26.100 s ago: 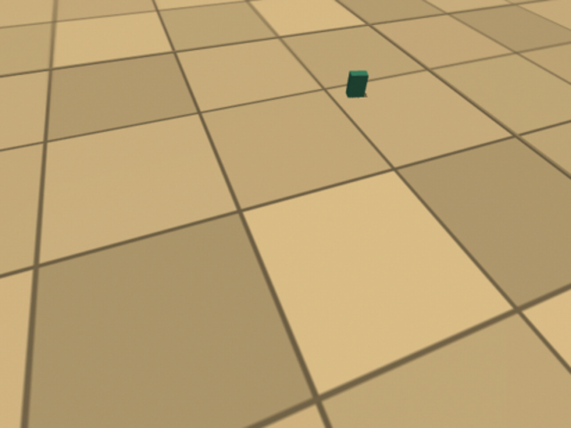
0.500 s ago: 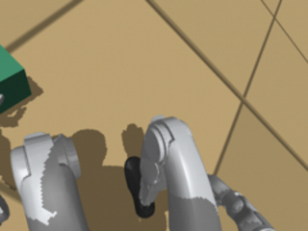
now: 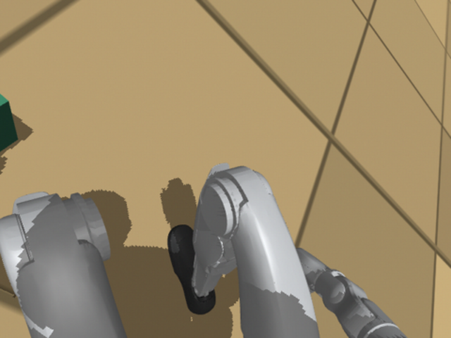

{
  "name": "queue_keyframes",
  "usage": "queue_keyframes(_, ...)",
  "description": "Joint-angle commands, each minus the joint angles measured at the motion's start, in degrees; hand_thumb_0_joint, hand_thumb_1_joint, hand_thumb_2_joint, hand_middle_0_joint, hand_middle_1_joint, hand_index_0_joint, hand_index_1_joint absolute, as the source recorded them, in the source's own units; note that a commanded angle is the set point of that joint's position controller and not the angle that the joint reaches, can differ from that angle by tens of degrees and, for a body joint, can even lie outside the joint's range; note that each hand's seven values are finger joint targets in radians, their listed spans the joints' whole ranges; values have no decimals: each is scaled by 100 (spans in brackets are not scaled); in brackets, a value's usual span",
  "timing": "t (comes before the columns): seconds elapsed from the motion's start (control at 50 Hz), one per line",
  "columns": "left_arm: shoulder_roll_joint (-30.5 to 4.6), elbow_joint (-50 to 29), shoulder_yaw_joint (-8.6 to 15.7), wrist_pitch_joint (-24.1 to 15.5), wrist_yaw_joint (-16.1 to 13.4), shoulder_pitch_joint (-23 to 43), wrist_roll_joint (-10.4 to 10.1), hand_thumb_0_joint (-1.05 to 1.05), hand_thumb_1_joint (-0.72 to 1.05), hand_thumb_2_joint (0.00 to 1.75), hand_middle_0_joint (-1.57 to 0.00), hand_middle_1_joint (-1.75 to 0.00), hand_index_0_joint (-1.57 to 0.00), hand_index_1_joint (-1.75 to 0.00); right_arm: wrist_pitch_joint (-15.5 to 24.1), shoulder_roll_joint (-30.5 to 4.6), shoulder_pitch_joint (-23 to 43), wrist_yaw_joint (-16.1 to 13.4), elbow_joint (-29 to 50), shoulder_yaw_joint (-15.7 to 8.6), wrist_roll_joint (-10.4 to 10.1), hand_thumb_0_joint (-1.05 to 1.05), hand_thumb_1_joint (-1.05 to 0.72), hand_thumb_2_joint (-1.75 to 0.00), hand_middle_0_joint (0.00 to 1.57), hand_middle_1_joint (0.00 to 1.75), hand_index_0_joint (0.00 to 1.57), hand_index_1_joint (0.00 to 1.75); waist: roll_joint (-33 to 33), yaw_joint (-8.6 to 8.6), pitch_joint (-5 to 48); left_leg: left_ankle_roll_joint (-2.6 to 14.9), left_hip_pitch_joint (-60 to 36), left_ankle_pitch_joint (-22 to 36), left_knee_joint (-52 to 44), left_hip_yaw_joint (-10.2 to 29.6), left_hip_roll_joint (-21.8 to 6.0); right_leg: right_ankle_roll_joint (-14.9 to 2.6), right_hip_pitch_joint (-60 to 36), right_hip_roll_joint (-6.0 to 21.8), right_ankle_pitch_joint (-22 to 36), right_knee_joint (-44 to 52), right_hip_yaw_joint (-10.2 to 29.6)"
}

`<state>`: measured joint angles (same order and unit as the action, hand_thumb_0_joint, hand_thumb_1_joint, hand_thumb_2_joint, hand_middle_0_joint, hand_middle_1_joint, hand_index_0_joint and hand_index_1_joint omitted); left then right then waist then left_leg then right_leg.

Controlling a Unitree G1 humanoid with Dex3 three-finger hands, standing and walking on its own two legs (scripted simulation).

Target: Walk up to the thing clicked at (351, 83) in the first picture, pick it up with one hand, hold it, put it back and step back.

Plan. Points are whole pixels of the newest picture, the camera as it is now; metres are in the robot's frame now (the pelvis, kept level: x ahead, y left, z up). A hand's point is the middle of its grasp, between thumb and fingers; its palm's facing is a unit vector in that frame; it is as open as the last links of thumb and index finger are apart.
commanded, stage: lower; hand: left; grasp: from the side
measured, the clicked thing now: out of the picture +0.44 +0.28 -0.19
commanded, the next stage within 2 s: loosen in 0.52 s
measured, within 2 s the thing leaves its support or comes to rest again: rests again in 0.42 s
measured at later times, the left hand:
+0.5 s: hand out of the picture +0.41 +0.30 -0.17, palm faces +0.44 -0.90 +0.01, open 10.3 cm
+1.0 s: hand out of the picture +0.41 +0.30 -0.17, palm faces +0.45 -0.90 +0.02, open 12.8 cm
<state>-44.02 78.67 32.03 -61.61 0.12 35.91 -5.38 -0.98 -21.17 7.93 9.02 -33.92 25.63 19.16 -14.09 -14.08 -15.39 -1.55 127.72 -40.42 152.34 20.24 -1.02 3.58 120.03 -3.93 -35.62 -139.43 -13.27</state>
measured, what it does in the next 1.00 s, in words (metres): stands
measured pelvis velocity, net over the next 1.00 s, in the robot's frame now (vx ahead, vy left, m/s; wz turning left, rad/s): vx -0.01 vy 0.01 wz -0.03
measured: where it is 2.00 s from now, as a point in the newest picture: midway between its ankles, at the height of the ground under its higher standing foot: (141, 311)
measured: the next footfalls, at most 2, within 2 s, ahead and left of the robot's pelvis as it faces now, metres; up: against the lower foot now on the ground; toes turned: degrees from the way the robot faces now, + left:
none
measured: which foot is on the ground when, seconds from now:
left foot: down 0.00-1.00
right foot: down 0.00-1.00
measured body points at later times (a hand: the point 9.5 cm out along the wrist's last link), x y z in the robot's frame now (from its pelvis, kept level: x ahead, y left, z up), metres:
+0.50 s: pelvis +0.00 +0.00 +0.00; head +0.22 +0.19 +0.34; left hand +0.38 +0.35 -0.17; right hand +0.17 -0.24 -0.03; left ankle +0.08 +0.13 -0.25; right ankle +0.14 -0.12 -0.25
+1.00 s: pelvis -0.01 +0.01 +0.00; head +0.21 +0.20 +0.33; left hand +0.38 +0.34 -0.17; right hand +0.17 -0.23 -0.03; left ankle +0.08 +0.13 -0.25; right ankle +0.14 -0.12 -0.25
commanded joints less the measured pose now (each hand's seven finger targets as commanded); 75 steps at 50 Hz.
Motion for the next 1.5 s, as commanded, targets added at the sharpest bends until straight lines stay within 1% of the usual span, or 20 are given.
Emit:
queue_keyframes(0.0,-943,-822,-78,-479,-51,1263,-53,0,11,120,-119,-134,-121,-133,5,-2006,-202,-109,102,-655,44,0,-91,-90,20,30,20,30,3018,-542,3256,-17,-2212,671,-1934,-532,-296,-389,-1551,-155,975,992,-621)
queue_keyframes(0.1,-967,-729,-150,-542,-77,1207,-46,0,13,119,-118,-132,-121,-131,14,-1973,-138,-107,100,-580,59,0,-90,-90,20,30,20,30,2885,-526,3158,17,-2086,615,-1843,-535,-293,-375,-1617,-176,964,1031,-627)
queue_keyframes(0.26,-1150,-512,46,-647,-153,974,-60,0,13,120,-121,-133,-123,-132,17,-2009,-66,-104,191,-499,116,0,-90,-90,20,30,20,30,2886,-445,3153,10,-2143,525,-1860,-509,-313,-376,-1699,-230,876,1066,-683)
queue_keyframes(0.56,-991,-542,-220,-771,-259,923,-16,0,15,120,-120,-131,-122,-131,35,-2057,25,-73,158,-434,188,0,-90,-90,20,30,20,30,2918,-581,2971,-20,-2244,662,-1847,-388,-347,-360,-1707,-250,1034,1040,-779)
queue_keyframes(0.62,-988,-468,-290,-772,-261,899,22,0,10,111,-125,-128,-127,-127,39,-2053,74,-63,178,-415,201,0,-91,-90,20,30,20,30,2919,-552,2892,-23,-2213,593,-1861,-389,-343,-368,-1647,-258,956,1044,-792)
queue_keyframes(0.68,-1012,-517,-269,-820,-267,988,-25,0,-4,87,-103,-104,-106,-103,50,-2087,123,-53,218,-402,189,0,-91,-89,20,30,20,30,2927,-561,2837,-35,-2226,529,-1914,-332,-352,-364,-1587,-250,900,1030,-826)
queue_keyframes(0.78,-1056,-517,-211,-841,-310,994,-61,0,-24,48,-83,-73,-86,-70,62,-2071,153,-55,221,-370,195,0,-92,-89,20,30,20,30,2909,-547,2866,-20,-2192,546,-1873,-344,-344,-367,-1650,-273,932,1054,-824)
queue_keyframes(0.84,-1083,-510,-245,-838,-318,985,0,0,-44,33,-61,-50,-62,-49,56,-2071,156,-50,216,-375,204,0,-93,-90,20,30,20,30,2950,-545,2807,-27,-2217,512,-1913,-326,-364,-375,-1599,-273,899,1032,-833)
queue_keyframes(0.9,-985,-517,-312,-827,-300,964,-7,0,-55,23,-50,-38,-51,-37,65,-2059,193,-53,258,-365,205,0,-93,-90,20,30,20,30,2854,-561,2794,-7,-2157,459,-1887,-336,-359,-361,-1615,-281,870,1076,-826)
queue_keyframes(0.96,-1149,-509,-207,-826,-338,966,-2,0,-61,14,-42,-29,-43,-28,56,-2085,149,-52,218,-356,212,0,-94,-90,20,30,20,30,2971,-545,2856,-23,-2220,575,-1890,-314,-361,-372,-1648,-294,954,1038,-834)
queue_keyframes(1.04,-957,-506,-306,-805,-343,914,-7,0,-61,10,-32,-19,-32,-19,58,-2071,178,-42,283,-353,213,0,-93,-91,20,30,20,30,2926,-565,2818,-35,-2252,543,-1935,-285,-366,-375,-1618,-287,925,1048,-862)
queue_keyframes(1.06,-980,-532,-326,-805,-347,973,6,0,-61,9,-29,-17,-28,-17,55,-2073,173,-40,278,-352,208,0,-93,-91,20,30,20,30,2962,-559,2752,-39,-2244,523,-1970,-272,-372,-375,-1578,-277,904,1044,-866)
queue_keyframes(1.08,-1141,-489,-165,-788,-368,846,20,0,-61,8,-27,-15,-27,-15,48,-2094,134,-51,255,-376,211,0,-93,-91,20,30,20,30,2953,-501,2774,-41,-2300,504,-1988,-264,-381,-380,-1554,-290,871,1045,-875)
queue_keyframes(1.1,-995,-523,-327,-787,-350,906,28,0,-61,6,-25,-12,-25,-13,51,-2083,176,-38,263,-366,209,0,-93,-91,20,30,20,30,3020,-530,2738,-58,-2316,495,-2000,-256,-390,-382,-1534,-280,873,1027,-864)
queue_keyframes(1.26,-1079,-633,-237,-795,-366,985,-9,0,-59,7,-7,-4,-7,-4,55,-2063,190,-47,273,-360,193,0,-90,-90,20,30,20,30,2892,-521,2720,-15,-2216,439,-1956,-281,-396,-362,-1581,-285,826,1094,-826)
queue_keyframes(1.3,-1580,-946,32,-802,-356,1023,82,0,-58,8,-7,-3,-7,-3,37,-2084,131,-72,253,-396,195,0,-90,-90,20,30,20,30,3182,-406,2887,-26,-2346,508,-1999,-329,-409,-383,-1639,-279,860,1066,-787)
queue_keyframes(1.32,-1417,-1063,-9,-767,-310,935,64,0,-59,8,-6,-3,-7,-3,11,-2032,67,-67,203,-411,182,0,-90,-90,20,30,20,30,3226,-359,2926,-45,-2436,536,-2048,-334,-419,-382,-1658,-262,857,1070,-768)
queue_keyframes(1.38,-1861,-1845,329,-653,-249,1007,80,0,-59,7,-6,-2,-6,-2,-24,-2072,-20,-73,264,-548,127,0,-91,-90,20,30,20,30,3691,-194,3391,-95,-2749,610,-2247,-349,-435,-419,-1652,-224,884,1012,-706)
queue_keyframes(1.42,-1784,-2419,395,-449,-144,887,16,0,-60,6,-6,-2,-6,-2,-50,-2064,-77,-88,375,-714,50,0,-91,-90,20,30,20,30,3989,-46,3720,-124,-3002,711,-2400,-410,-430,-451,-1634,-195,964,1016,-622)
queue_keyframes(1.48,-1196,-2672,-34,88,165,468,-65,0,-61,4,-6,-3,-7,-2,-97,-1983,-316,-125,297,-957,-148,0,-91,-90,20,30,20,30,4168,6,3837,-137,-3015,728,-2587,-527,-382,-489,-1415,-176,966,1089,-521)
